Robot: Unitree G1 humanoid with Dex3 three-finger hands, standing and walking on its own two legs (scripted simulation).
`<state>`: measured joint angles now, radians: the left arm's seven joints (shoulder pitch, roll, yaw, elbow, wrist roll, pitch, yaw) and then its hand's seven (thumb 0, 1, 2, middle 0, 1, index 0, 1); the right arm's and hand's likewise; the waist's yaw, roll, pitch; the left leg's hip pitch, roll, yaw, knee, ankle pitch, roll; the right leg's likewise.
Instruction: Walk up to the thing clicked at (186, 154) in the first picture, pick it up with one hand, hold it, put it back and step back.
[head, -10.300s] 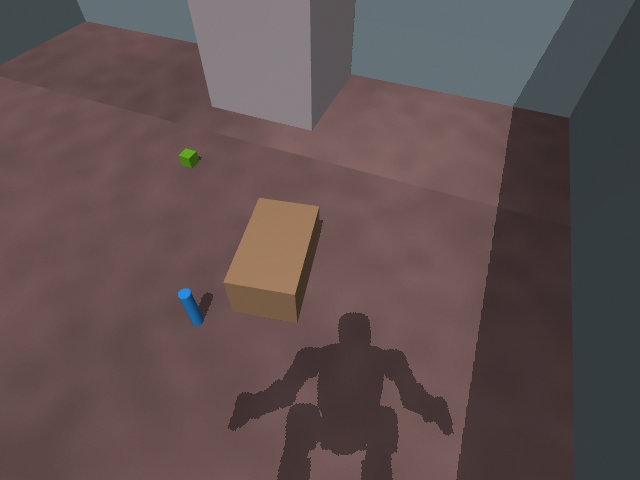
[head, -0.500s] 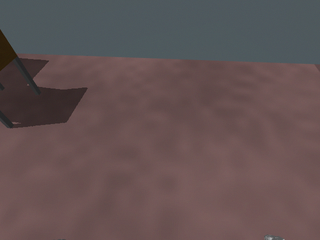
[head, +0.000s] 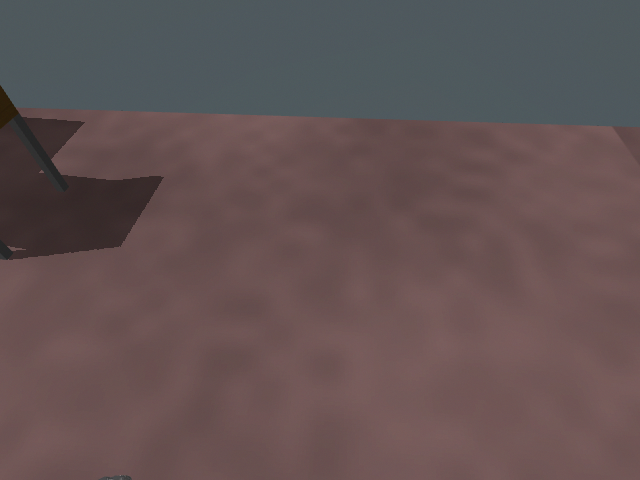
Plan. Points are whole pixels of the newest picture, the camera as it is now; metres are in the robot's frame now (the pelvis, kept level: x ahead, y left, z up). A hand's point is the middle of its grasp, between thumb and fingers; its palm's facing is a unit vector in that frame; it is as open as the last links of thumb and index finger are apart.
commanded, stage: stand
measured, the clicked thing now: out of the picture +0.16 -1.17 -0.75
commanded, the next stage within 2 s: none
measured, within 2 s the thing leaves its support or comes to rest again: neither
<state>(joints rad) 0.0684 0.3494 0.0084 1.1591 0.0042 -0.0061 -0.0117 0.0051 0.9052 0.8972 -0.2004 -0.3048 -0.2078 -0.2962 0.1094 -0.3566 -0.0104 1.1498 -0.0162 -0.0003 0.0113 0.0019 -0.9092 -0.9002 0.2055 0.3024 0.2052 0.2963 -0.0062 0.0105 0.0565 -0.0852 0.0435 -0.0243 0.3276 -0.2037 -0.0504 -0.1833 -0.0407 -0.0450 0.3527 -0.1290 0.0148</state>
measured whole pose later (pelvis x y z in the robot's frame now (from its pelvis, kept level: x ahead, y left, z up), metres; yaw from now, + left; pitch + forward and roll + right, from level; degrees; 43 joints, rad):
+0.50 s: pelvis +0.01 +0.00 +0.00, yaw +0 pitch -2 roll +0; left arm 0.09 0.35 0.00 1.15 0.00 -0.01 -0.01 0.01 0.91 0.90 -0.20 -0.30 -0.21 -0.30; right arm 0.12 -0.36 0.00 1.13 -0.02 0.00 0.01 0.00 -0.91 -0.90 0.21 0.30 0.21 0.30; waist 0.00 0.01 0.05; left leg -0.09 0.05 -0.03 0.33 -0.22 -0.05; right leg -0.19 -0.04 -0.05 0.36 -0.14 0.01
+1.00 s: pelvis +0.02 +0.00 +0.00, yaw +0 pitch -2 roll +0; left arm 0.08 0.35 0.01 1.14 0.00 -0.01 -0.01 0.00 0.91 0.90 -0.20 -0.30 -0.21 -0.30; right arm 0.11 -0.36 0.00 1.12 -0.02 0.00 0.01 0.00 -0.91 -0.90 0.21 0.30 0.21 0.30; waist 0.00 0.01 0.05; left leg -0.07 0.05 -0.03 0.32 -0.22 -0.05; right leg -0.17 -0.04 -0.05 0.35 -0.15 0.02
